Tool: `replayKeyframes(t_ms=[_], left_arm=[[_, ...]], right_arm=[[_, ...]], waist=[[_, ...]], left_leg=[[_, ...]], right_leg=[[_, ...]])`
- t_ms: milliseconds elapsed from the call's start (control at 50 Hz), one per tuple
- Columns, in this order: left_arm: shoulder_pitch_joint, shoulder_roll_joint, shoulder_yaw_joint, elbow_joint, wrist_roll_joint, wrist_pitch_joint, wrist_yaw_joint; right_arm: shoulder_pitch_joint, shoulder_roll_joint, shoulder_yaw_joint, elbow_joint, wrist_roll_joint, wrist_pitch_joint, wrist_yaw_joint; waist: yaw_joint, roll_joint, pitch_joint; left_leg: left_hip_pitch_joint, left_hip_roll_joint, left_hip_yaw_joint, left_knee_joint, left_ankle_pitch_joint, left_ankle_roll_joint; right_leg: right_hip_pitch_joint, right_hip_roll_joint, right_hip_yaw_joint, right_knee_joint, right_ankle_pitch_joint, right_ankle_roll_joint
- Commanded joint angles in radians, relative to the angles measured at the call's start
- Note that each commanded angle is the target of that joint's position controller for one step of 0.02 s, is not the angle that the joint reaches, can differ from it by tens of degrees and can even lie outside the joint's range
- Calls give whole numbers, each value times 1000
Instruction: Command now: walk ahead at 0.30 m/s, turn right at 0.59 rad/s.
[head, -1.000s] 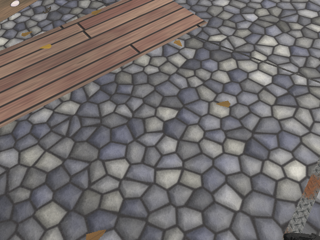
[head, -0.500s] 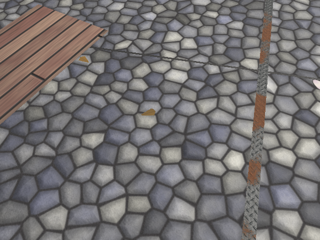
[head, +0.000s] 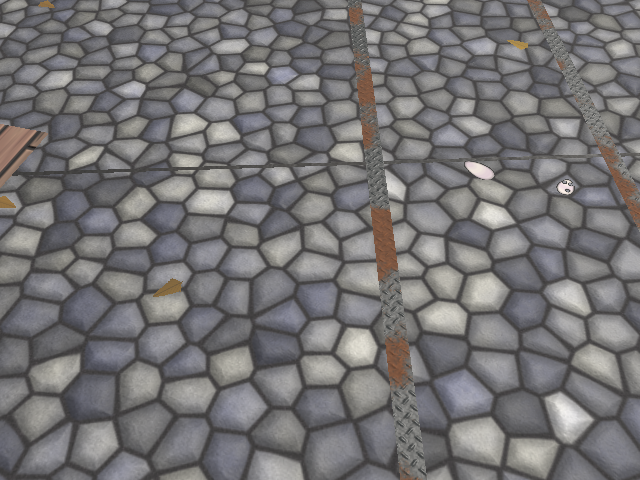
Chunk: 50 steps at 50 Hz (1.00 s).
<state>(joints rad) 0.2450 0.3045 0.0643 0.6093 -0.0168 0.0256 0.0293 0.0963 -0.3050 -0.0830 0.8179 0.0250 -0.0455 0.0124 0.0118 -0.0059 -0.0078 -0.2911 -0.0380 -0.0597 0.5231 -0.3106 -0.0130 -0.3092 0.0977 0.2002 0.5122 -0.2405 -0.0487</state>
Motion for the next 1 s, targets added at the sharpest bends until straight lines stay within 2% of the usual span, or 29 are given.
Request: replayKeyframes(t_ms=[20,40,60,80,100,120,160,220,300,340,380,420,440,460,480,500,520,540,560,600,660,720,780,840,900,940,960,980,1000], left_arm=[[-64,92,24,-78,-3,-15,3],[-48,24,6,-99,-7,-23,-2],[-95,106,22,-145,-11,-39,-4],[-87,155,37,-128,-11,-42,-9],[-63,158,43,-102,-8,-41,-14],[-53,145,43,-91,-3,-43,-17],[-80,98,30,-96,-4,-58,-31],[-110,50,12,-113,-7,-71,-38],[-230,7,-14,-152,-2,-86,-59],[-269,4,-18,-162,-8,-91,-73],[-277,27,-10,-168,-12,-95,-82],[-181,77,15,-148,-7,-95,-80],[-29,113,39,-102,-5,-90,-74],[129,158,61,-60,-2,-79,-59],[242,275,80,-38,18,-74,-44],[262,224,63,-35,15,-77,-46],[184,167,40,-29,17,-85,-53],[120,135,30,-23,10,-89,-54],[65,109,21,-18,10,-92,-57],[0,80,15,-20,20,-106,-61],[-13,91,20,10,13,-130,-58],[20,103,24,44,15,-131,-47],[57,133,31,70,9,-123,-37],[114,159,40,109,-4,-116,-34],[132,167,46,139,-9,-99,-28],[120,178,49,148,-6,-85,-23],[110,169,44,149,-2,-77,-21],[127,128,25,138,13,-73,-14],[258,27,-7,110,16,-88,-19]], right_arm=[[167,-142,-44,-9,-9,-36,-3],[244,-208,-50,0,-29,-32,-10],[211,-230,-57,-4,-47,-44,1],[144,-167,-41,-28,-32,-48,-6],[113,-124,-29,-38,-18,-47,-15],[110,-111,-23,-44,-16,-43,-21],[161,-95,-13,-29,-27,-47,-27],[214,-101,-9,-7,-29,-52,-20],[247,-137,-7,15,-9,-42,-17],[284,-155,-7,31,2,-36,-13],[306,-174,-10,46,10,-28,-10],[306,-197,-12,54,13,-20,-11],[300,-195,-9,55,12,-16,-15],[293,-174,1,41,0,-23,-19],[362,-48,42,-14,-28,-40,-9],[359,-73,41,7,-15,-67,-1],[263,-153,13,-30,21,-73,4],[198,-137,19,-51,25,-77,3],[178,-119,20,-49,8,-73,-2],[220,-94,18,-36,-5,-49,-2],[211,-58,25,-40,-14,-22,-5],[95,-52,30,-78,-25,-24,-3],[-21,-35,42,-107,-19,-40,13],[-100,-47,42,-140,-10,-46,28],[-120,-73,35,-162,-13,-50,41],[-52,-97,22,-151,-14,-52,41],[68,-129,2,-119,-16,-52,34],[223,-188,-19,-85,-26,-51,24],[304,-296,-40,-80,-55,-48,18]], waist=[[-101,-36,-78],[-93,161,-90],[-79,214,25],[-60,176,89],[-50,170,103],[-48,155,89],[-73,117,88],[-85,107,84],[-113,108,116],[-121,109,131],[-102,126,127],[-19,153,42],[71,140,-53],[148,119,-152],[121,-152,-337],[127,-212,-484],[113,-159,-297],[85,-122,-163],[48,-65,-85],[-17,-86,-40],[-49,-75,8],[-22,-51,59],[21,-44,85],[48,-42,101],[37,-46,94],[-5,-72,45],[-69,-66,-35],[-128,-27,-169],[-82,213,-336]], left_leg=[[353,160,-105,-188,37,84],[457,356,-397,-269,-211,173],[342,467,-597,-339,-370,264],[319,428,-516,-351,-395,253],[326,368,-411,-350,-318,206],[336,333,-330,-349,-222,174],[314,298,-197,-361,3,165],[292,268,-79,-371,187,184],[240,253,18,-386,283,181],[249,274,26,-388,310,182],[298,305,30,-358,423,174],[340,307,68,-214,811,149],[307,279,113,-44,961,127],[127,247,133,178,840,92],[-265,103,142,606,230,27],[-356,27,-35,780,-248,28],[-454,90,-45,836,-196,38],[-462,136,-13,793,-114,47],[-432,166,1,727,-50,44],[-324,197,-4,665,32,33],[-332,201,8,582,105,0],[-383,196,11,387,277,-19],[-324,154,45,172,432,-14],[-323,134,35,72,442,5],[-333,119,30,10,335,45],[-223,79,70,-10,249,74],[-57,40,109,-26,241,101],[211,110,44,17,350,143],[610,381,-411,-16,343,314]], right_leg=[[-211,-108,207,37,-388,-60],[-417,23,-6,333,-384,-1],[-561,-45,-9,460,-336,6],[-601,-93,-6,531,-248,20],[-611,-105,-20,560,-176,36],[-608,-117,-31,579,-118,45],[-588,-136,-52,604,-8,56],[-554,-135,-85,520,79,69],[-430,-151,-192,255,187,70],[-370,-146,-230,166,174,53],[-311,-127,-244,97,127,18],[-123,-74,-275,45,96,-32],[91,-42,-296,0,139,-67],[375,-106,-221,39,160,-100],[774,-410,253,12,32,-242],[781,-517,594,-172,-35,-313],[653,-469,433,-189,-35,-256],[493,-418,272,-201,39,-224],[356,-367,169,-228,112,-202],[194,-318,72,-305,174,-195],[111,-309,-7,-378,229,-213],[113,-284,-77,-400,245,-198],[109,-267,-132,-405,218,-168],[195,-311,-118,-382,186,-160],[319,-358,-100,-314,254,-137],[364,-350,-110,-212,470,-113],[351,-304,-146,-55,630,-88],[232,-242,-189,194,558,-44],[-166,-76,-219,613,127,50]])
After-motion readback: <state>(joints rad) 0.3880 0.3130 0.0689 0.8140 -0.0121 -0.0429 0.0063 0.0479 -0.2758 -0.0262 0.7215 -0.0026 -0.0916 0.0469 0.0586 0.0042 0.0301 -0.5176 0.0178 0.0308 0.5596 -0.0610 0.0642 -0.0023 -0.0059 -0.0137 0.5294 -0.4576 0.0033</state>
